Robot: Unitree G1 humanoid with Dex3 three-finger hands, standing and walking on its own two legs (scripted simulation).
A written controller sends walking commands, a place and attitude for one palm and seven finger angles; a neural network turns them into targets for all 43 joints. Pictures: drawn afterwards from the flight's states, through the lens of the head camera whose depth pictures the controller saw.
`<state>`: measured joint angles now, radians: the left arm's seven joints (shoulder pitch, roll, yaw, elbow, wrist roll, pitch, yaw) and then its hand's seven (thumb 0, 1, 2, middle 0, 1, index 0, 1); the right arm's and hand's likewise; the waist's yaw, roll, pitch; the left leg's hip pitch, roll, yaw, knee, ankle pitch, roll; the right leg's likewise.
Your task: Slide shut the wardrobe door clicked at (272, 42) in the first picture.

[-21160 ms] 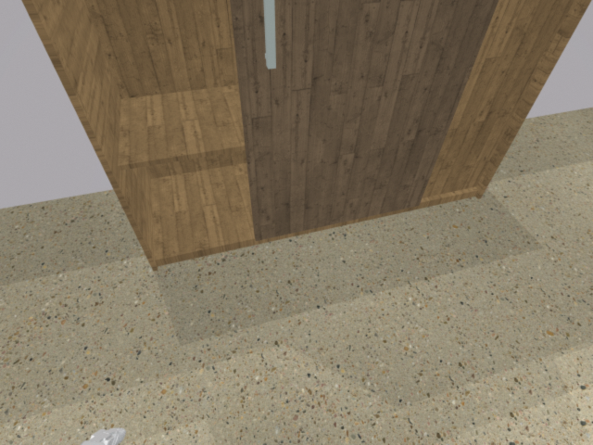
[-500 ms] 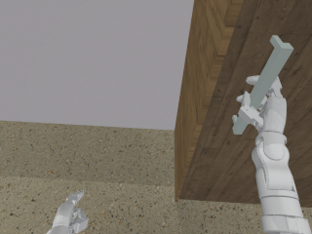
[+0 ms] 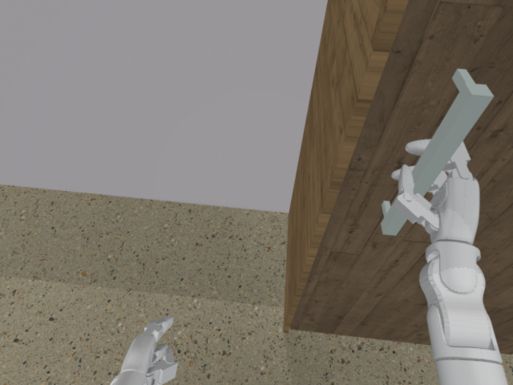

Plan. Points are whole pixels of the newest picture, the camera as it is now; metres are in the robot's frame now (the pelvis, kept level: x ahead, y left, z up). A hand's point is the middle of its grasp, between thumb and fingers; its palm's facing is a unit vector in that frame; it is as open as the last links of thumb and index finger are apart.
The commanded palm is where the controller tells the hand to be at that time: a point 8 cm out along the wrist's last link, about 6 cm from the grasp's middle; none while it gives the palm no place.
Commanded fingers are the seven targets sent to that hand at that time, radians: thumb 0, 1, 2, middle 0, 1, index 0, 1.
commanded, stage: loosen the grip on the handle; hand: right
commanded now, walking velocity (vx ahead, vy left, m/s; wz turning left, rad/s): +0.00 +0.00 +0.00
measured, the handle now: (419, 166) +0.37 -0.21 +0.17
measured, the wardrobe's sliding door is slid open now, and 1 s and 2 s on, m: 0.00 0.00 0.00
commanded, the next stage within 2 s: slip the hand off the handle in 0.68 s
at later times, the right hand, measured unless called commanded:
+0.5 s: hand (405, 195) +0.33 -0.19 +0.16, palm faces +0.35 +0.92 -0.17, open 13.2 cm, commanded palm +0.29 -0.23 +0.16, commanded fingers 0.00 0.55 -0.20 0.30 1.22 0.30 1.22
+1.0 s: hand (417, 194) +0.34 -0.20 +0.16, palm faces +0.24 +0.96 -0.12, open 14.6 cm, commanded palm +0.29 -0.27 +0.16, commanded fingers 0.00 0.55 -0.20 0.25 1.15 0.25 1.15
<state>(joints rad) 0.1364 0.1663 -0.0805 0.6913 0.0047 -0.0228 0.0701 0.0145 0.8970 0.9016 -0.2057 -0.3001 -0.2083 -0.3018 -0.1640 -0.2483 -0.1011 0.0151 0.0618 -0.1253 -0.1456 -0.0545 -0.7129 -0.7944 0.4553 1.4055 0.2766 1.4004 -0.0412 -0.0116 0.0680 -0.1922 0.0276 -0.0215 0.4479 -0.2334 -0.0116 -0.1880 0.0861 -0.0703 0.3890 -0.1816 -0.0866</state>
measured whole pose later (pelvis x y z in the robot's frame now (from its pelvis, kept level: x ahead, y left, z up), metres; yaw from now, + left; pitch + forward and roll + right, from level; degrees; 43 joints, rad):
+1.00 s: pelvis +0.01 +0.05 -0.02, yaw -1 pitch +5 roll +0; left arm 0.19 0.22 -0.04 0.63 -0.04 -0.14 0.09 0.01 0.90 0.90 -0.20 -0.30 -0.20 -0.30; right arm -0.20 -0.35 -0.31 0.16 0.20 -0.13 0.12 -0.01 0.56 -0.20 0.52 1.25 0.27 1.17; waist -0.04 -0.02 -0.08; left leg -0.39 -0.05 0.02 0.66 -0.35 0.04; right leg -0.43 0.03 0.00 0.68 -0.33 -0.03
